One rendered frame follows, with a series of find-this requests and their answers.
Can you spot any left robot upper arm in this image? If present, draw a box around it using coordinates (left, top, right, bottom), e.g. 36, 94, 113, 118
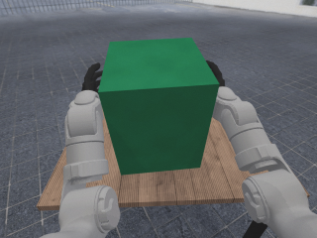
40, 184, 121, 238

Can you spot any right robot forearm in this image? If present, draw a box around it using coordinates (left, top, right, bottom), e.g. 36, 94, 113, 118
212, 86, 309, 207

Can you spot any left robot hand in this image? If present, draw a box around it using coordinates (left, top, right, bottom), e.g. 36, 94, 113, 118
81, 62, 103, 93

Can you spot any right robot upper arm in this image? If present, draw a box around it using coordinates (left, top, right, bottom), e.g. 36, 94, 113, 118
242, 169, 317, 238

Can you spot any table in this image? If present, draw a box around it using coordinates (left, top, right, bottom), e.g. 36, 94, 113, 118
37, 108, 310, 238

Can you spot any left robot forearm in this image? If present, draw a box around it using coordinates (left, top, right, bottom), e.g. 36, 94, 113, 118
58, 90, 109, 227

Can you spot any right robot hand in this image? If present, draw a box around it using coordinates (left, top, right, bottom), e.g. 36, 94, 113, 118
206, 60, 225, 87

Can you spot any carton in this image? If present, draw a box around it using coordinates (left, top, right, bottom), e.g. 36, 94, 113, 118
98, 38, 220, 176

